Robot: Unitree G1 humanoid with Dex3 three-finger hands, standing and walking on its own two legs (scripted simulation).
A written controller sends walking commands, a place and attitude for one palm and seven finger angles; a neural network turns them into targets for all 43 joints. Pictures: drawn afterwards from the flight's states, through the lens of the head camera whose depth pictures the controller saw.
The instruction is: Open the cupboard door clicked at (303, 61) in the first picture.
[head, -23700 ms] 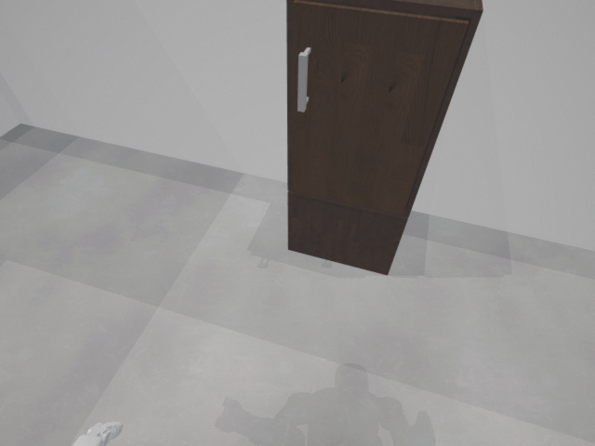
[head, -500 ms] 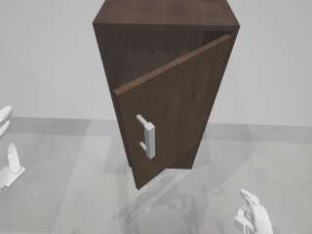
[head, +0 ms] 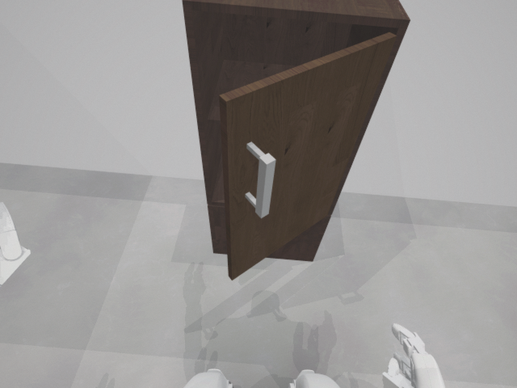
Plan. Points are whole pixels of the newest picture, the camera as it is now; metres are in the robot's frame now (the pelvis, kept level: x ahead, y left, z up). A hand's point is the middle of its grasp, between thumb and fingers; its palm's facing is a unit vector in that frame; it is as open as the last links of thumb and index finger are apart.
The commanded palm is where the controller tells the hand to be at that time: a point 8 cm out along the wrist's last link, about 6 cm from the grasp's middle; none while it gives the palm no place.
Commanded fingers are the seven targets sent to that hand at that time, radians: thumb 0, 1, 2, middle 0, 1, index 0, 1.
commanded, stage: step back with the hand held close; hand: left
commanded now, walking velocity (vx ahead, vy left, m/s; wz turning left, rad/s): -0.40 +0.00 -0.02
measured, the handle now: (257, 181) +0.45 +0.02 +0.05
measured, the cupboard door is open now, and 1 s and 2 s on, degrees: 41 41 41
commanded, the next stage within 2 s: stop stepping back and stand still in 0.18 s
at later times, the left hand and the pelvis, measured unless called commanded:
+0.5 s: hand out of the picture +0.12 +0.23 +0.18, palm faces +0.30 -0.79 -0.54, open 7.4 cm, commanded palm +0.06 +0.27 +0.19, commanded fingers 0.00 0.90 0.90 -0.20 -0.30 -0.20 -0.30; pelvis -0.10 -0.02 +0.02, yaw -4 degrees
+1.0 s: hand out of the picture +0.02 +0.23 +0.18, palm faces +0.40 -0.77 -0.49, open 7.4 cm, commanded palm -0.04 +0.26 +0.19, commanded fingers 0.00 0.90 0.90 -0.20 -0.30 -0.20 -0.30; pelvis -0.19 -0.03 +0.02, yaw -3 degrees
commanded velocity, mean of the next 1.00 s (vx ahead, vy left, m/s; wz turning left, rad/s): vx -0.10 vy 0.01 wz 0.00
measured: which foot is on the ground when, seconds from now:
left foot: down 0.00-0.20, up 0.22-0.32, down 0.34-0.64, up 0.66-0.82, down 0.84-1.00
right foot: up 0.00-0.14, down 0.16-1.00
